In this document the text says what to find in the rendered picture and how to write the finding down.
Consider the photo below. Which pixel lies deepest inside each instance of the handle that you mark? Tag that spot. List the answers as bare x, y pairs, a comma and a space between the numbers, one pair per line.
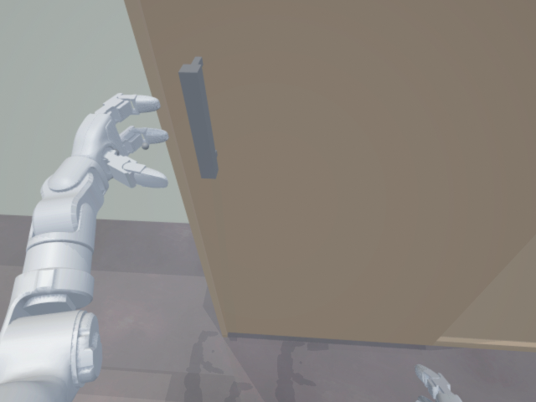
194, 94

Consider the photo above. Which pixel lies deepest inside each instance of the robot right hand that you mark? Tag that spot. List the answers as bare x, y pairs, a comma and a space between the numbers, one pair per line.
437, 385

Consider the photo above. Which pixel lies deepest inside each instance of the robot left hand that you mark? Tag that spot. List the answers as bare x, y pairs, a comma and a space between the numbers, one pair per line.
97, 137

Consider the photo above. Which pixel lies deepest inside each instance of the wardrobe door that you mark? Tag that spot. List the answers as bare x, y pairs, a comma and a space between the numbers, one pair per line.
506, 309
377, 158

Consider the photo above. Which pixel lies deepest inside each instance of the robot left upper arm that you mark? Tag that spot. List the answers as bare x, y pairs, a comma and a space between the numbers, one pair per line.
48, 358

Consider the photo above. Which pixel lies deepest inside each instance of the left robot forearm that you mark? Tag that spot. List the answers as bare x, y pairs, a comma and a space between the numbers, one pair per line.
56, 273

